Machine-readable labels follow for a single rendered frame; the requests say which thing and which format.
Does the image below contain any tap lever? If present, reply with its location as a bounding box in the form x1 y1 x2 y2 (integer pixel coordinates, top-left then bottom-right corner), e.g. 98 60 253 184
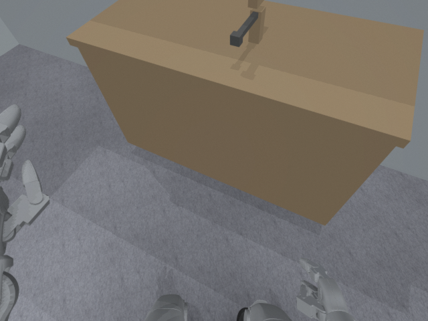
230 11 258 47

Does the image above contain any left robot hand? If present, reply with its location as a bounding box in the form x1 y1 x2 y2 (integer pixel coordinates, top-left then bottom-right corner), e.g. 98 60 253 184
0 104 49 255

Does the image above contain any robot left thigh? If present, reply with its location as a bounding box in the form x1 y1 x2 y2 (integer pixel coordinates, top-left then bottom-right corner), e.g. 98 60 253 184
144 294 188 321

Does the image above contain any right robot hand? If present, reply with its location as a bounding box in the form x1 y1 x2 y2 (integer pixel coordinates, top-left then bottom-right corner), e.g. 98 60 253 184
296 257 348 321

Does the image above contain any counter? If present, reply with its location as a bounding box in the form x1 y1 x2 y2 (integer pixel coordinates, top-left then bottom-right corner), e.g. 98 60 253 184
66 0 424 225

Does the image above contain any robot right shin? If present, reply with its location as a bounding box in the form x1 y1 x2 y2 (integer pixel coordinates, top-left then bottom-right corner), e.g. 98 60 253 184
250 300 267 307

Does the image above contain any robot left forearm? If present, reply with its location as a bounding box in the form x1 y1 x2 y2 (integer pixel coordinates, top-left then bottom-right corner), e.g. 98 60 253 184
0 255 19 321

